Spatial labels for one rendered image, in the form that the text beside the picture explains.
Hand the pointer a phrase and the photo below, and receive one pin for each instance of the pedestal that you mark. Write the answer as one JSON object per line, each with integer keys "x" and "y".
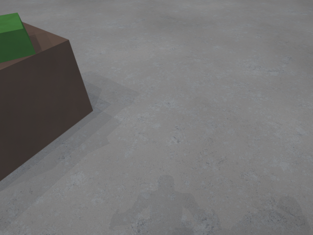
{"x": 41, "y": 97}

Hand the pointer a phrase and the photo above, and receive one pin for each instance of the carton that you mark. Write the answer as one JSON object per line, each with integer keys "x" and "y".
{"x": 14, "y": 39}

